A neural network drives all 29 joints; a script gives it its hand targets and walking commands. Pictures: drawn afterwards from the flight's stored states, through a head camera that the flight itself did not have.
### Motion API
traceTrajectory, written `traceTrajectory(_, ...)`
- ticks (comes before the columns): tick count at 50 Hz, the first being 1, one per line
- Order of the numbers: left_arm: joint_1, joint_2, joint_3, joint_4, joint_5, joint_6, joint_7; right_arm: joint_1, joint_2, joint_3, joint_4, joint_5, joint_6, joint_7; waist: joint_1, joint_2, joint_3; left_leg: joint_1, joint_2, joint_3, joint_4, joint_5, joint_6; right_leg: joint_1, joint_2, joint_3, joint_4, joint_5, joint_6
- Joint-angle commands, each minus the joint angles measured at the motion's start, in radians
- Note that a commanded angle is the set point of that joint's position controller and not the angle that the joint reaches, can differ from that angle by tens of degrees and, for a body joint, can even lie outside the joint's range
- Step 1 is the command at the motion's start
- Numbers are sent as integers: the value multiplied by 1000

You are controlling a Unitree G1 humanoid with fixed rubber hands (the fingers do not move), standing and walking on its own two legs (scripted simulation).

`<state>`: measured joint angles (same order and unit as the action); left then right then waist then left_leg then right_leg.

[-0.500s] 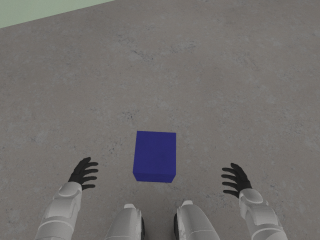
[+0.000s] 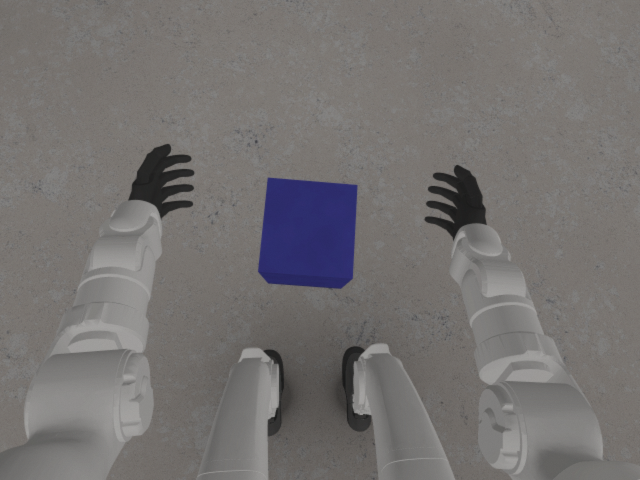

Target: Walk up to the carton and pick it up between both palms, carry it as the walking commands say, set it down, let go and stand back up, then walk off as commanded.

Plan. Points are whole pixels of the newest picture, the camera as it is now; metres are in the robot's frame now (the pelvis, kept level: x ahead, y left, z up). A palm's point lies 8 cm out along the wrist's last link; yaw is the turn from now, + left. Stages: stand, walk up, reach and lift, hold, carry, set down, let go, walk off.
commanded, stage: reach and lift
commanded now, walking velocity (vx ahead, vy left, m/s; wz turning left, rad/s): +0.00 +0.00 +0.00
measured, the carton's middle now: (308, 239) +0.48 +0.00 -0.55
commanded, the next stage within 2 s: none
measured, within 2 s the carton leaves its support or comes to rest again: neither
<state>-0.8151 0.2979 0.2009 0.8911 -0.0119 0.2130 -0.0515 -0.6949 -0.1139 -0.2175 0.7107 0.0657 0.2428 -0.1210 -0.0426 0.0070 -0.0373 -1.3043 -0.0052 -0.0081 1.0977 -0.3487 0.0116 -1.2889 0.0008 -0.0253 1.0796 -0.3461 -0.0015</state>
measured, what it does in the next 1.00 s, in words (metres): lowers itself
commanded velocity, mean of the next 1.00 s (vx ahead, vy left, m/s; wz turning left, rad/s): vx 0.00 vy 0.00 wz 0.00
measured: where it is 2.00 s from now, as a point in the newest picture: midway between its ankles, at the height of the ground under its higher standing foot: (314, 405)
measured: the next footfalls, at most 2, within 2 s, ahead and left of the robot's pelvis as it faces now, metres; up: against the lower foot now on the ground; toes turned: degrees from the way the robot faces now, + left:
none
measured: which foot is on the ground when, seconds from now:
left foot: down 0.00-1.00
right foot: down 0.00-1.00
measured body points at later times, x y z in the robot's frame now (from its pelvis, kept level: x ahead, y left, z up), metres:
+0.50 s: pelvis +0.01 +0.01 -0.01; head +0.32 +0.02 +0.32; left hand +0.53 +0.20 -0.13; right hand +0.50 -0.18 -0.13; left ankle +0.07 +0.11 -0.64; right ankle +0.07 -0.12 -0.64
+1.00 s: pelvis -0.02 +0.00 -0.16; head +0.31 +0.02 +0.15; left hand +0.52 +0.20 -0.29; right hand +0.49 -0.18 -0.29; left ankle +0.07 +0.11 -0.64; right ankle +0.07 -0.12 -0.64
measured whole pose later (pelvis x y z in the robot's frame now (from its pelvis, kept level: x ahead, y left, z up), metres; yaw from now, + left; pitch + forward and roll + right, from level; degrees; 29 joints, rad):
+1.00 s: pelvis -0.02 +0.00 -0.16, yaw -2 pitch +49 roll -3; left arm -1.18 0.34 0.20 0.95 -0.07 0.11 0.04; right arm -1.08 -0.18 -0.27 0.82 0.08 0.11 -0.14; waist -0.02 0.00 -0.04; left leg -2.04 -0.03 -0.03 1.69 -0.51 0.01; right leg -2.01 0.04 0.00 1.67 -0.50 0.02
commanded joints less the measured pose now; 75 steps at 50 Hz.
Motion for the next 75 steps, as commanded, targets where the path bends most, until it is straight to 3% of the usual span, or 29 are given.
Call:
traceTrajectory(1,-279,122,23,-57,-6,-51,2,-226,-73,-16,-80,-3,-47,-8,-2,54,-803,369,-50,6,-101,220,-24,363,57,-1,-86,218,35)
traceTrajectory(14,-538,140,84,3,23,-127,13,-500,-97,-105,-24,-72,-130,-5,14,45,-981,348,-64,8,-87,357,-23,320,72,-1,-60,327,46)
traceTrajectory(18,-524,112,101,-16,45,-136,13,-472,-93,-134,-16,-95,-150,12,-1,52,-1012,390,-60,-6,-77,467,-30,275,72,-9,-63,404,47)
traceTrajectory(23,-479,76,130,-53,83,-144,12,-425,-77,-161,-32,-112,-172,38,6,66,-1019,411,-51,-27,-63,543,-32,182,68,-9,-62,432,43)
traceTrajectory(34,-516,64,117,3,62,-155,35,-483,-90,-151,37,-100,-187,31,13,49,-970,105,-62,-7,167,311,-42,-76,78,-27,189,256,58)
traceTrajectory(46,-616,159,10,-79,-52,-123,89,-592,-159,-62,-27,4,-152,-20,22,59,-1152,-10,-64,19,439,246,-57,-154,92,-50,460,203,63)
traceTrajectory(55,-699,179,-17,25,-84,-115,94,-672,-183,-48,76,38,-142,-28,23,63,-1025,-187,-49,21,564,100,-50,-281,78,-46,590,90,58)
traceTrajectory(75,-827,212,-108,134,-159,-181,123,-836,-236,32,226,112,-214,-37,33,42,-919,-297,-22,0,829,106,-40,-371,61,-26,866,99,58)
